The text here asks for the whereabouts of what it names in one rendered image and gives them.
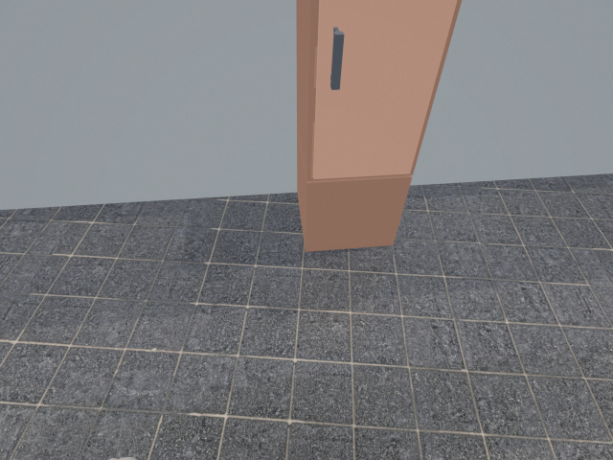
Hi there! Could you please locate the cupboard door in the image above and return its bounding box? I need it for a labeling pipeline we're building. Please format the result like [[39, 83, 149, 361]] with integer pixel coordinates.
[[313, 0, 458, 179]]

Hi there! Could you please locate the handle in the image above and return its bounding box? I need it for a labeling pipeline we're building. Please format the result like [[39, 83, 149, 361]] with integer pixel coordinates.
[[330, 27, 344, 90]]

